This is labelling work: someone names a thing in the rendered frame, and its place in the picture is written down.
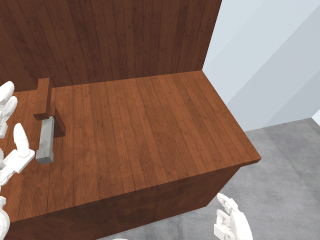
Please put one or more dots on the robot right hand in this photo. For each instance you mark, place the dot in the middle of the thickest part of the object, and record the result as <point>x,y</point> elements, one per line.
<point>233,227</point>

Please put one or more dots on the tap lever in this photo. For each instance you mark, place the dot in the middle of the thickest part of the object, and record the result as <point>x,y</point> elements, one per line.
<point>45,153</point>

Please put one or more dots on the left robot forearm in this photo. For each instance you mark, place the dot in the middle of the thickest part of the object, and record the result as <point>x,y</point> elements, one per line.
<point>4,219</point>

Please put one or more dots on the robot left hand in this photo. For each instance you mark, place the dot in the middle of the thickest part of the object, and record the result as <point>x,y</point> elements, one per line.
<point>17,160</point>

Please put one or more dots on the counter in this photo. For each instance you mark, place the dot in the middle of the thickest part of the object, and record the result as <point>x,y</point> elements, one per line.
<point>140,134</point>

